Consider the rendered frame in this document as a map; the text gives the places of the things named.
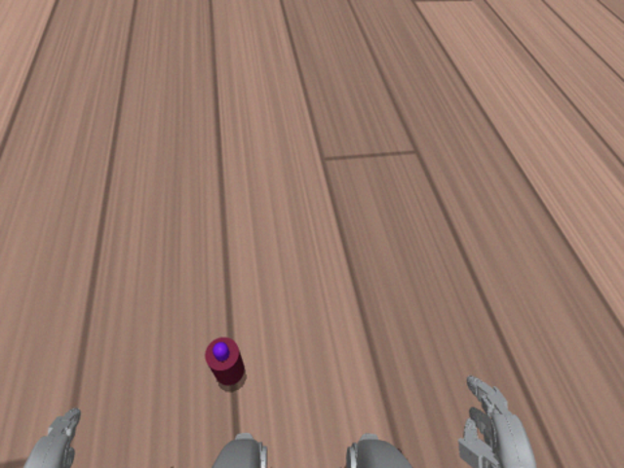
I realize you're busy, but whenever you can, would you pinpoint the right robot hand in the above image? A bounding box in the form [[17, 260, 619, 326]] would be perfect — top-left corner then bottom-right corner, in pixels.
[[458, 375, 536, 468]]

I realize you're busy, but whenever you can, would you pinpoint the left robot hand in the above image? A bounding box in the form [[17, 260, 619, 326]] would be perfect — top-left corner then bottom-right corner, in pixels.
[[23, 408, 81, 468]]

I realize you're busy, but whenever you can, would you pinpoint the bottle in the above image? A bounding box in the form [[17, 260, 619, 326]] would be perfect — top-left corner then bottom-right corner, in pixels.
[[205, 337, 245, 385]]

